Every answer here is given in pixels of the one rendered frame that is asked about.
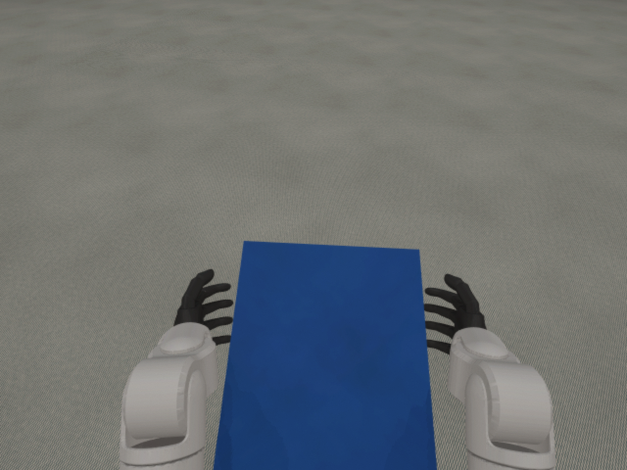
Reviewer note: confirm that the robot right forearm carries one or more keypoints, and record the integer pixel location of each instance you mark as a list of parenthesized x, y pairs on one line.
[(509, 421)]

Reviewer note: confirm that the right robot hand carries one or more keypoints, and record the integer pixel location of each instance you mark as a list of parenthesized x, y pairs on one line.
[(466, 313)]

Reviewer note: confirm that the carton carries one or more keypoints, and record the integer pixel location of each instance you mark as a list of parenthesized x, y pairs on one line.
[(328, 365)]

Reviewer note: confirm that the left robot hand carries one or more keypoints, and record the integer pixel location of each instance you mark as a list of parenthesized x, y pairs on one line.
[(192, 310)]

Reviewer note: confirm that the robot left forearm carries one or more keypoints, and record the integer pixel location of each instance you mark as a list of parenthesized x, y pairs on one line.
[(164, 402)]

